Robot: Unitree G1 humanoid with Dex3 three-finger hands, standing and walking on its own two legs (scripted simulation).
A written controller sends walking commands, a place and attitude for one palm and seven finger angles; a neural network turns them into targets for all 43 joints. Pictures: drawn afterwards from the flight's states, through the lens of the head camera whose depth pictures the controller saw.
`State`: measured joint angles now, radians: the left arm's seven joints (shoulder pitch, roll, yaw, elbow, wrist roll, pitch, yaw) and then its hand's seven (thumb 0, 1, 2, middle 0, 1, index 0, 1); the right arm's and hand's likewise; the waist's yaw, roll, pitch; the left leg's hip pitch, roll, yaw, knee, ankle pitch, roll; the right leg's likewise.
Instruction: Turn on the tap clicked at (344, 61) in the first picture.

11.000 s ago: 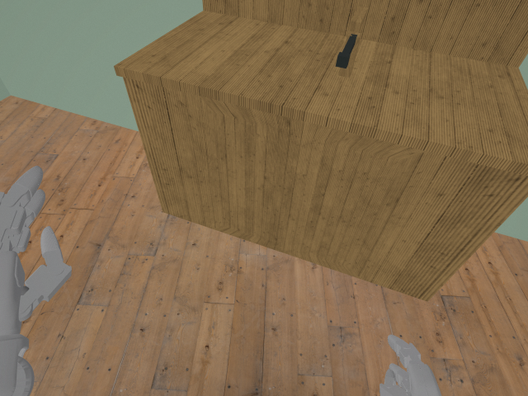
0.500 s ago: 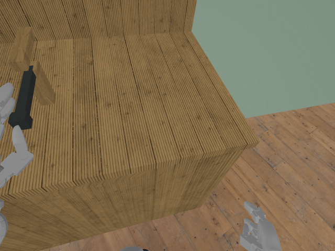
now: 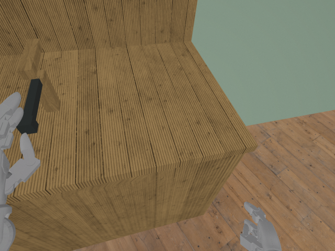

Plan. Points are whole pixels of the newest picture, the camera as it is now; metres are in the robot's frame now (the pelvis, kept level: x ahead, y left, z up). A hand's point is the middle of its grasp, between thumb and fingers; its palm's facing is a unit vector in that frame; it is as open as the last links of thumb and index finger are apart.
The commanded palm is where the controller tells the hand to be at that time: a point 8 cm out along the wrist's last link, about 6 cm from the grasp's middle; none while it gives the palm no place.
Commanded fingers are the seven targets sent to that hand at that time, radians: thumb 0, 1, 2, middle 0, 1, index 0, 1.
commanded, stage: look again from close up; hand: left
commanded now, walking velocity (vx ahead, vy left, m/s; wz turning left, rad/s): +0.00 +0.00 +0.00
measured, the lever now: (27, 125) +0.32 +0.33 +0.13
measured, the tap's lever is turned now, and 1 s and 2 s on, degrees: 0 0 0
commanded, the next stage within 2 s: turn the palm inward beside the body in 0.30 s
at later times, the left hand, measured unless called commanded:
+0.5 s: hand (24, 140) +0.24 +0.27 +0.19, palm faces +0.42 -0.80 -0.42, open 7.4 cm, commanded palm +0.15 +0.27 +0.18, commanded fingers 0.00 0.90 0.90 -0.20 -0.30 -0.20 -0.30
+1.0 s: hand (47, 179) +0.19 +0.22 +0.16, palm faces +0.46 -0.82 -0.34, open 7.4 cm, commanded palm +0.13 +0.25 +0.18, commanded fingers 0.00 0.90 0.90 -0.20 -0.30 -0.20 -0.30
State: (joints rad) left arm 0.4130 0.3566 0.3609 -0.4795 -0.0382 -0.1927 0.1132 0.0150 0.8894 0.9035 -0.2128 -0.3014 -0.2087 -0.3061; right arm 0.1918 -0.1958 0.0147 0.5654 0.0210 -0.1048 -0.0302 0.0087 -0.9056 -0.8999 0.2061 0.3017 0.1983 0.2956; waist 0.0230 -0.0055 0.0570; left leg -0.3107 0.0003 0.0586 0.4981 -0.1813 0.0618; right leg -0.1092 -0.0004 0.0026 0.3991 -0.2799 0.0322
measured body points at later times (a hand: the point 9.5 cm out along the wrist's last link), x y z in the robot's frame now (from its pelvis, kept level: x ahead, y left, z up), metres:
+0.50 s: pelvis -0.01 -0.01 +0.00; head +0.01 +0.01 +0.45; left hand +0.21 +0.31 +0.21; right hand +0.18 -0.22 -0.08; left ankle +0.06 +0.08 -0.74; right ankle -0.04 -0.15 -0.74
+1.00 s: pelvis -0.03 -0.07 -0.02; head -0.04 -0.09 +0.43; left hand +0.16 +0.26 +0.18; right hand +0.19 -0.27 -0.10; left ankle +0.06 +0.07 -0.74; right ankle -0.04 -0.14 -0.74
